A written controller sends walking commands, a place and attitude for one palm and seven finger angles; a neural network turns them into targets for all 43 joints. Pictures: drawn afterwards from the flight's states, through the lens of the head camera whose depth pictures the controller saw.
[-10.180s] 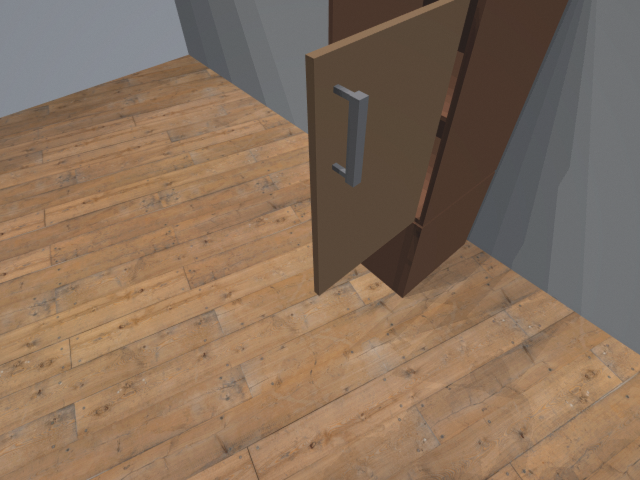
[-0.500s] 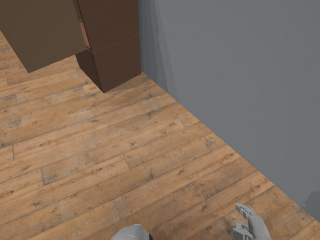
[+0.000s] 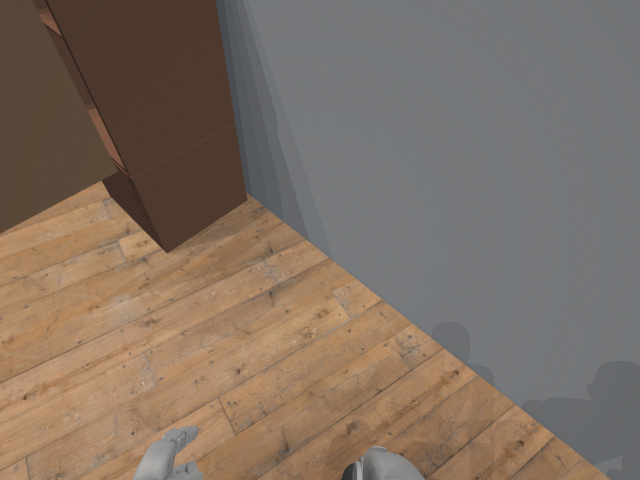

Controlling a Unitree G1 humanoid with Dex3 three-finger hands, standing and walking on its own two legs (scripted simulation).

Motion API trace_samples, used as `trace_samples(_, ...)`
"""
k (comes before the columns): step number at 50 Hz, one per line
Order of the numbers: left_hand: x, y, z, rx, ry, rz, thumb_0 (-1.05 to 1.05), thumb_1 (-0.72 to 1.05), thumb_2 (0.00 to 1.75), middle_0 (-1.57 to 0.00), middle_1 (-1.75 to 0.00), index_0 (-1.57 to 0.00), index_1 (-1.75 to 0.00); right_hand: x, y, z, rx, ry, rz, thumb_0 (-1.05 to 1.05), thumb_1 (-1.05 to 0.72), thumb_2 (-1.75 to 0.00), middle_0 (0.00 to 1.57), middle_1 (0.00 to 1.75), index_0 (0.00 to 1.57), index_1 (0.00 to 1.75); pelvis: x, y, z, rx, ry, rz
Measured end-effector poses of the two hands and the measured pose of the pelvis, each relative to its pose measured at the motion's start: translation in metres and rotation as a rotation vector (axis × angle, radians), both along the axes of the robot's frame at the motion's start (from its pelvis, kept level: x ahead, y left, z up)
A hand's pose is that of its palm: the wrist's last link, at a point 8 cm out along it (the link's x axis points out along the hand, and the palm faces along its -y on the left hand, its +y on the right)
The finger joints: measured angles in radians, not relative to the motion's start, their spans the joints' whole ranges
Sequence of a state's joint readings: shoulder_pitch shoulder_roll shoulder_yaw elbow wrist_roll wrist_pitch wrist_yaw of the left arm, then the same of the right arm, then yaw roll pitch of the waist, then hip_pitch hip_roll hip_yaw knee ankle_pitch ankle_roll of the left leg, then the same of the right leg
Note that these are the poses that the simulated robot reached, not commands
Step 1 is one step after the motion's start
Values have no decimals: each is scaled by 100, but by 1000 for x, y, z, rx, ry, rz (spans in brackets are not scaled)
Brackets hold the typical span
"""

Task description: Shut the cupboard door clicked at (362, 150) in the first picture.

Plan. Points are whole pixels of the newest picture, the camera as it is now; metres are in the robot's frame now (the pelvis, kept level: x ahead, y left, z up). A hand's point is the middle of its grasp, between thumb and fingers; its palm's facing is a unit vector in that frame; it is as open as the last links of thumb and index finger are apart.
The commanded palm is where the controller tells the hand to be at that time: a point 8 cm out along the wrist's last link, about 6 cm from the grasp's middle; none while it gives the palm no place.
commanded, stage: walk to a spot facing it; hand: left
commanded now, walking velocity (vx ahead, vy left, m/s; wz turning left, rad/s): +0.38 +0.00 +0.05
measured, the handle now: out of the picture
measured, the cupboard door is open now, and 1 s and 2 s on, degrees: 91 91 91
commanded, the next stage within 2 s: turn to face it in 0.28 s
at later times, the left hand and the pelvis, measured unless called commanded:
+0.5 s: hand (183, 477) +0.16 +0.19 -0.19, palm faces +0.17 -0.98 -0.15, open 7.3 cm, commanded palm none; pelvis +0.26 +0.03 -0.01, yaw +6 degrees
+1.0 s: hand (164, 291) +0.44 +0.26 -0.14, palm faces +0.31 -0.92 -0.22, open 7.4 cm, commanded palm none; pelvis +0.35 +0.03 +0.01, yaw +19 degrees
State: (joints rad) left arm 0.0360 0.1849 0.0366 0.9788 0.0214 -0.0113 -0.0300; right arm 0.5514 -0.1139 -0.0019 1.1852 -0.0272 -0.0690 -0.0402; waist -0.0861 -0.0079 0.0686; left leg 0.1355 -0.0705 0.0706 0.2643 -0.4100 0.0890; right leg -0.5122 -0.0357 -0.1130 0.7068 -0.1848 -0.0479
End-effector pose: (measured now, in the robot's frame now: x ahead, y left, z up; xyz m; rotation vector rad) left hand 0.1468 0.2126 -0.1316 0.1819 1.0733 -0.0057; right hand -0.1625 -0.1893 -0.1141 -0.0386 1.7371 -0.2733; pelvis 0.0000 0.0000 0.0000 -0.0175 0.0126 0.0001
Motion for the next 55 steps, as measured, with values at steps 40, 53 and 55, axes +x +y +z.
trace_samples(40, 206, 92, 1, 22, 85, 378, 0, 91, 90, -20, -30, -20, -29, 608, 31, 1, -24, -536, 449, 0, -93, -90, 20, 30, 21, 30, 317, 57, 9, -17, 12, 225)
trace_samples(53, 270, 83, 27, 111, -46, 436, 1, 90, 90, -20, -30, -20, -30, 617, -23, -18, -9, -372, 473, 1, -91, -90, 20, 30, 21, 30, 358, 19, 6, 1, 39, 374)
trace_samples(55, 264, 76, 26, 135, -47, 455, 0, 90, 90, -20, -30, -20, -30, 625, -32, -26, 2, -358, 482, 1, -90, -90, 20, 30, 21, 30, 363, 11, 1, 11, 38, 389)
